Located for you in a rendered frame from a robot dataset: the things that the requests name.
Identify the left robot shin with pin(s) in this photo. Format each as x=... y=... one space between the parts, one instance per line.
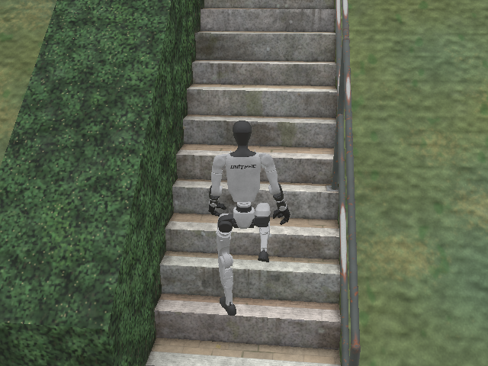
x=226 y=277

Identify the robot left upper arm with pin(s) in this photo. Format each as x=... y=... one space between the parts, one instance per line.
x=219 y=161

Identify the right robot shin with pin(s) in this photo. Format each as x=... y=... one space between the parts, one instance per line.
x=264 y=236

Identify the left robot hand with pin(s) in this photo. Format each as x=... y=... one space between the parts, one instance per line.
x=212 y=209

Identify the robot right upper arm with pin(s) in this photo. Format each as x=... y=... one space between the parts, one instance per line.
x=271 y=173

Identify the right robot forearm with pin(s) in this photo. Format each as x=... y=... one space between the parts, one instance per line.
x=279 y=200

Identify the robot shin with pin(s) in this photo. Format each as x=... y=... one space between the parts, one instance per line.
x=226 y=277
x=264 y=236

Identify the right robot hand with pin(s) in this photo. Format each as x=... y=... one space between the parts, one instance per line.
x=284 y=213

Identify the left robot forearm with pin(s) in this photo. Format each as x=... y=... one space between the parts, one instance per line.
x=213 y=199

